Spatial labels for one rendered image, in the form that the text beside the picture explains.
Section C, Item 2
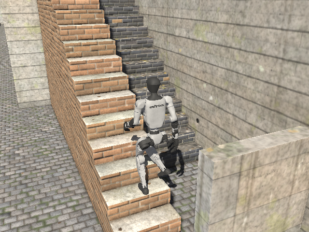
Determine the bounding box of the left robot hand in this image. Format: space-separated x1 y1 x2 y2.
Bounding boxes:
124 122 134 131

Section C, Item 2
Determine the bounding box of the robot left upper arm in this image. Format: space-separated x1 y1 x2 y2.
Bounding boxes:
133 99 146 125

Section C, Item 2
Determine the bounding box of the robot left foot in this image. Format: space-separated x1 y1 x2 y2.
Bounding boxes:
138 183 149 195

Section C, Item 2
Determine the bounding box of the left robot forearm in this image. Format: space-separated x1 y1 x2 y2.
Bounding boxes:
125 118 135 128

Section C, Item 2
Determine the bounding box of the robot right upper arm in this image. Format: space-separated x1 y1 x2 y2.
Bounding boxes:
163 96 177 122

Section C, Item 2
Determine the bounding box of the right robot forearm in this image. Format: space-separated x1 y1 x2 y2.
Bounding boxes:
171 120 179 139

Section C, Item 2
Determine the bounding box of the right robot hand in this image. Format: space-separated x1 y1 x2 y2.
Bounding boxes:
167 138 179 153

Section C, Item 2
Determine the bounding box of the humanoid robot torso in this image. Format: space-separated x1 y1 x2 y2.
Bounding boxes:
143 96 166 146

